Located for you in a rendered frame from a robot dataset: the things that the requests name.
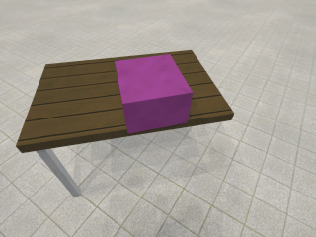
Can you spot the carton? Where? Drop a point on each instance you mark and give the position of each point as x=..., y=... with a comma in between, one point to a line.
x=154, y=93

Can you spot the table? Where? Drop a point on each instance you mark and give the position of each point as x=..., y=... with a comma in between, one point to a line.
x=79, y=102

